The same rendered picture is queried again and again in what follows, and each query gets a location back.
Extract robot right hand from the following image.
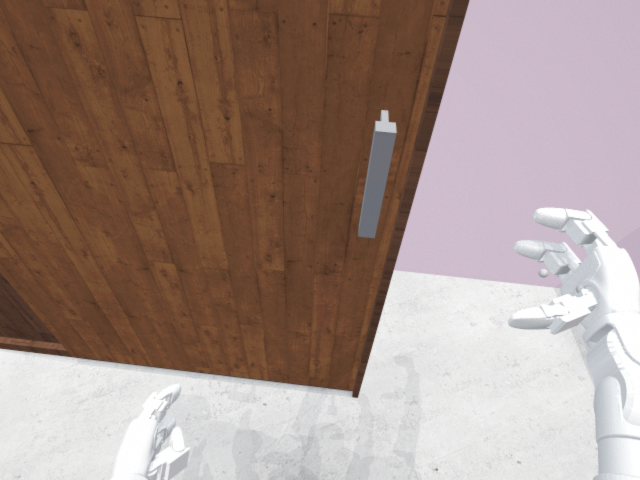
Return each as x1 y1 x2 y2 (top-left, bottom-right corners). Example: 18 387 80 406
508 208 640 335

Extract wardrobe door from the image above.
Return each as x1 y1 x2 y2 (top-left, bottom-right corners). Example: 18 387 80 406
0 273 60 343
0 0 450 391

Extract handle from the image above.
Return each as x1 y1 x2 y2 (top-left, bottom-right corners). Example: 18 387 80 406
358 110 397 238

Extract robot left hand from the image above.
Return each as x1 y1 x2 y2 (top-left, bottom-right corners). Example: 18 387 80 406
111 383 190 480

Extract right robot forearm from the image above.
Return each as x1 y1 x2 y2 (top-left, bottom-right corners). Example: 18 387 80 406
582 312 640 480

